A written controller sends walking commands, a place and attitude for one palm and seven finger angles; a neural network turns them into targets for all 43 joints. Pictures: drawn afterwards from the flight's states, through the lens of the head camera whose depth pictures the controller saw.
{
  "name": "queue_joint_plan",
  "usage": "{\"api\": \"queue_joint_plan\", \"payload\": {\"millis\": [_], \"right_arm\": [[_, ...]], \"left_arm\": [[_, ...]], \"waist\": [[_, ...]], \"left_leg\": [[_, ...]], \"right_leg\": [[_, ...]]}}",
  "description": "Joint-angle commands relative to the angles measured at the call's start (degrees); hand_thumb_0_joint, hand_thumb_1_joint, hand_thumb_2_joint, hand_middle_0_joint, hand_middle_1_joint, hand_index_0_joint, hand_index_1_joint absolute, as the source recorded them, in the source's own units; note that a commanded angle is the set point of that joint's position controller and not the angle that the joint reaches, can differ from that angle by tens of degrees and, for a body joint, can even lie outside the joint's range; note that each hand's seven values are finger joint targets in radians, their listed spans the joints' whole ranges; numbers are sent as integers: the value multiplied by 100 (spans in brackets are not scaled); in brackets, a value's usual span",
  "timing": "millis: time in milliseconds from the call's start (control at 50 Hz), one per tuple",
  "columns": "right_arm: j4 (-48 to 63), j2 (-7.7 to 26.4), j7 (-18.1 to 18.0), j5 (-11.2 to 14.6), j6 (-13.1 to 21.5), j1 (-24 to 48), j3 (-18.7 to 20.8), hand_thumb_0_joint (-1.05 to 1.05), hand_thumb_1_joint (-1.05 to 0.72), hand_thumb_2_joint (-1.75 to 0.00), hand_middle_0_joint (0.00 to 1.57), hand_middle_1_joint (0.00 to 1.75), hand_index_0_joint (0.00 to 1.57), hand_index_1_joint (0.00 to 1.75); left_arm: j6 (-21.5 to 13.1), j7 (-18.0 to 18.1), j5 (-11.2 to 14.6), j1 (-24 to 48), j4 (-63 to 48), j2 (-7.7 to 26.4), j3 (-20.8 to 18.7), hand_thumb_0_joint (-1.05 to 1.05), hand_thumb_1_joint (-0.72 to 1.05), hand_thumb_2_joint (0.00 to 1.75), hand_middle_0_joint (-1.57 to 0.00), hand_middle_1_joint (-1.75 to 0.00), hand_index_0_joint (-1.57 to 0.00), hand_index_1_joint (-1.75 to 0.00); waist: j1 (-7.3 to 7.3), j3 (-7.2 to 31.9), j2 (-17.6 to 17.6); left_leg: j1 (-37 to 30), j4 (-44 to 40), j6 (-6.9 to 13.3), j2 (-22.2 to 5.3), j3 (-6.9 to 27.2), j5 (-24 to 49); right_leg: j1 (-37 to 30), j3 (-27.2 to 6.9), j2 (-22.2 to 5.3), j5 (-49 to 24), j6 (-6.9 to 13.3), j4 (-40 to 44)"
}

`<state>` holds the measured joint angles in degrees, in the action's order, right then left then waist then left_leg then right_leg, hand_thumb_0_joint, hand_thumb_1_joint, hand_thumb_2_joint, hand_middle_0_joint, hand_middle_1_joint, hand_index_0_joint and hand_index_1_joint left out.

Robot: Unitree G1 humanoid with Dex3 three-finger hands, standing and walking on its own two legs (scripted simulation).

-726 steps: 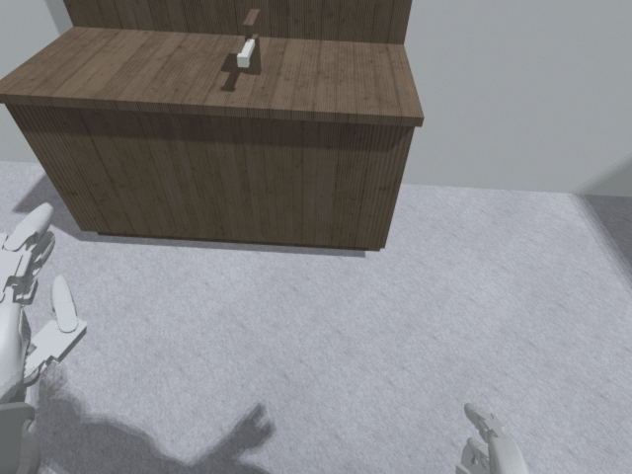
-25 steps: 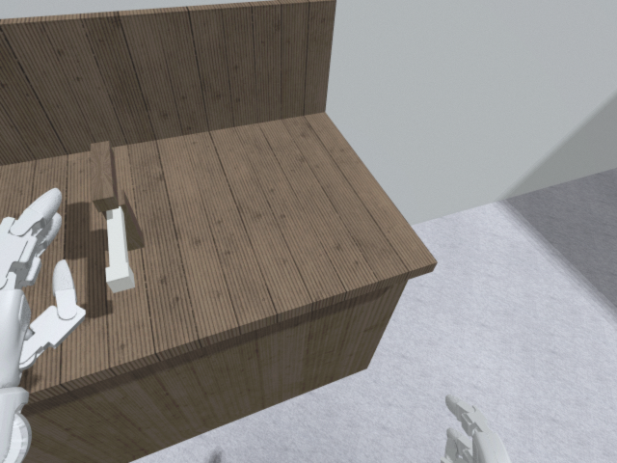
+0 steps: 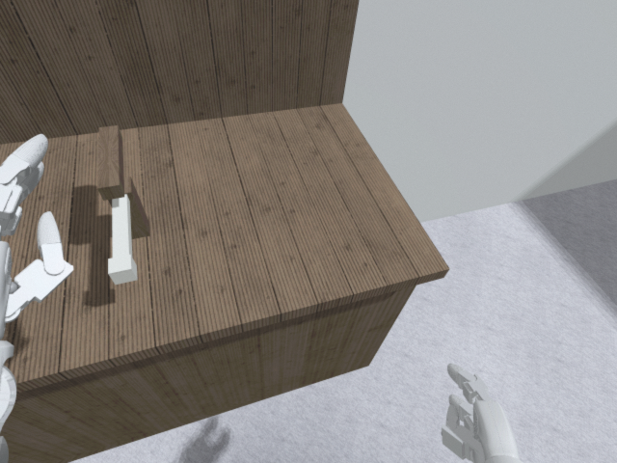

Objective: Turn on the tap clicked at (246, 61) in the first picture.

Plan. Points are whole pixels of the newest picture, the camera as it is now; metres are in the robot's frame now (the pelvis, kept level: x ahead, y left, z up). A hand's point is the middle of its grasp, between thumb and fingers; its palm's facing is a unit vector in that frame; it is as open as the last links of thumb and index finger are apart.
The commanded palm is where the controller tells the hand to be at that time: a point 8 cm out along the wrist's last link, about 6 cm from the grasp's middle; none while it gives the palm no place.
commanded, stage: come to a stop and stand still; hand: left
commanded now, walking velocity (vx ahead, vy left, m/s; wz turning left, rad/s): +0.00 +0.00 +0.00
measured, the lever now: (123, 269) +0.32 +0.30 +0.03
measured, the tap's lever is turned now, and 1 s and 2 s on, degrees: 0 0 0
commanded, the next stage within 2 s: look again from close up in 0.92 s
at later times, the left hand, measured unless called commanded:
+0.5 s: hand (57, 299) +0.21 +0.26 +0.17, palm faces +0.41 -0.84 -0.34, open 7.4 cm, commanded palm +0.14 +0.29 +0.18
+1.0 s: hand (66, 293) +0.22 +0.27 +0.15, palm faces +0.37 -0.86 -0.34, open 7.4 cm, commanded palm +0.16 +0.29 +0.18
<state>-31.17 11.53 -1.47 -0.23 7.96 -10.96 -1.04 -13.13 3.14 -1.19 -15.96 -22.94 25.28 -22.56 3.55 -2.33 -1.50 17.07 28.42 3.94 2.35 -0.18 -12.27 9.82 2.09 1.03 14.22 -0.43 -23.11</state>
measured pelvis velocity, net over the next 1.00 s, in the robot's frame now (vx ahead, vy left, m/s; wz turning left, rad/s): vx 0.00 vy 0.01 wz -0.02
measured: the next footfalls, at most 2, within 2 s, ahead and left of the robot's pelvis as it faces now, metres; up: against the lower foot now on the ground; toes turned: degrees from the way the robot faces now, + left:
none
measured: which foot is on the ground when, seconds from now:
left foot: down 0.00-1.00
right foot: down 0.00-1.00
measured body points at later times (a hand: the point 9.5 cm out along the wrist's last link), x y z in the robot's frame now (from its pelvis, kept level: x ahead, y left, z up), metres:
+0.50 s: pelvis -0.02 +0.01 +0.00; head -0.01 +0.03 +0.45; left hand +0.18 +0.30 +0.18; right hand +0.13 -0.22 -0.08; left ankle +0.03 +0.07 -0.74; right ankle -0.02 -0.13 -0.74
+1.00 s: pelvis +0.00 +0.01 +0.00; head +0.00 +0.04 +0.45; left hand +0.19 +0.31 +0.17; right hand +0.18 -0.20 -0.06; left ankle +0.03 +0.07 -0.74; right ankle -0.02 -0.13 -0.74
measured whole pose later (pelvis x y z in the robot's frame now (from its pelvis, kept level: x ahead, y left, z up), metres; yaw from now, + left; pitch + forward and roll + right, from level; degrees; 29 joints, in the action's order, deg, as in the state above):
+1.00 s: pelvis +0.00 +0.01 +0.00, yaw -1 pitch -1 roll -2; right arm -32.2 10.7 -1.2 0.6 5.0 -11.1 -2.9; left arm -10.8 4.7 1.7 -21.8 -23.7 20.4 -19.5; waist 2.2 -1.5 -1.5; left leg 14.2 26.4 4.9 3.1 -1.5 -11.4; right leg 7.6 0.8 0.1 13.2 -1.3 -21.7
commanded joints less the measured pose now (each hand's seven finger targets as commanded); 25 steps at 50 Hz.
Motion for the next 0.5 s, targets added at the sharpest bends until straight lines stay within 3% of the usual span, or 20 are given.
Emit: {"api": "queue_joint_plan", "payload": {"millis": [0,20,60,80,120,140,160,180,240,260,280,300,380,440,460,480], "right_arm": [[683,770,193,94,233,46,480,0,-90,-90,20,30,20,30],[771,751,292,167,189,8,499,0,-90,-90,20,30,20,30],[920,679,478,259,134,109,463,0,-90,-90,20,30,20,30],[1000,732,489,262,74,128,430,0,-90,-90,20,30,20,30],[1037,743,351,263,9,321,377,0,-90,-90,20,30,20,30],[1039,722,245,250,-5,375,352,0,-90,-90,20,30,20,30],[999,761,151,244,-46,420,345,0,-90,-90,20,30,20,30],[997,675,70,195,-59,417,291,0,-90,-90,20,30,20,30],[969,655,-69,148,14,469,226,0,-90,-90,20,30,20,30],[970,702,-100,144,36,529,220,0,-90,-90,20,30,20,30],[945,663,-107,127,81,481,193,0,-90,-90,20,30,20,30],[935,653,-101,143,141,433,196,0,-90,-90,20,30,20,30],[780,723,-52,129,258,349,227,0,-90,-90,20,30,20,30],[718,729,-30,125,265,314,241,0,-90,-90,20,30,20,30],[685,745,-29,133,250,368,245,0,-90,-90,20,30,20,30],[695,724,-27,126,214,330,223,0,-90,-90,20,30,20,30]], "left_arm": [[-401,16,191,1544,-348,845,-571,0,90,90,-20,-30,-20,-30],[-334,-27,289,642,-532,502,-340,0,90,90,-20,-30,-20,-30],[-207,-56,414,-568,-958,-46,-13,0,90,90,-20,-30,-20,-30],[-142,-42,397,-774,-1234,124,-71,0,90,90,-20,-30,-20,-30],[-61,55,392,-762,-1270,549,-471,0,90,90,-20,-30,-20,-30],[-68,106,413,-712,-1194,653,-630,0,90,90,-20,-30,-20,-30],[-97,224,378,-626,-1324,1056,-1060,0,90,90,-20,-30,-20,-30],[-143,219,419,-609,-1177,822,-931,0,90,90,-20,-30,-20,-30],[-320,249,366,51,-1436,979,-973,0,90,90,-20,-30,-20,-30],[-344,284,301,331,-1710,1209,-1092,0,90,90,-20,-30,-20,-30],[-376,263,308,375,-1614,895,-809,0,90,90,-20,-30,-20,-30],[-372,261,295,376,-1550,813,-693,0,90,90,-20,-30,-20,-30],[-370,251,238,249,-1296,384,-266,0,90,90,-20,-30,-20,-30],[-352,270,206,110,-1085,336,-188,0,90,90,-20,-30,-20,-30],[-334,288,184,26,-965,415,-288,0,90,90,-20,-30,-20,-30],[-326,277,192,9,-849,249,-137,0,90,90,-20,-30,-20,-30]], "waist": [[-149,1681,1497],[-124,1750,1379],[-82,1742,835],[-110,1527,376],[-161,1001,-507],[-201,768,-760],[-213,742,-541],[-238,734,-350],[-249,598,635],[-235,636,907],[-233,651,955],[-229,635,1014],[-230,592,528],[-228,493,482],[-218,470,625],[-221,413,555]], "left_leg": [[-1695,13,-309,-724,433,2484],[-1700,4,-129,-821,522,2537],[-1480,-104,-63,-912,606,2557],[-1114,-169,-100,-969,612,2315],[-476,-250,-242,-780,401,763],[-373,-295,-288,-674,364,61],[-470,-354,-289,-640,338,-39],[-426,-415,-251,-642,397,-230],[-129,-756,-149,-726,629,-851],[-148,-836,-114,-773,685,-864],[-64,-884,-83,-778,721,-1066],[-101,-883,-83,-768,706,-1197],[-297,-791,-128,-699,671,-1321],[-223,-893,-145,-724,740,-1335],[-255,-979,-158,-746,757,-1308],[-149,-1009,-153,-754,794,-1330]], "right_leg": [[479,-341,-379,-1087,343,-706],[430,-403,-353,-1045,153,-739],[201,-276,-287,-936,104,-701],[6,-198,-306,-956,107,-460],[-99,-335,-454,-817,159,34],[129,-447,-542,-398,231,216],[293,-493,-575,-207,288,195],[336,-490,-587,7,287,236],[160,-506,-456,305,262,171],[59,-467,-422,206,254,71],[-31,-384,-389,206,240,71],[-43,-418,-379,215,241,127],[186,-454,-379,315,255,361],[237,-452,-350,270,237,366],[254,-431,-334,231,224,336],[226,-377,-316,173,214,330]]}}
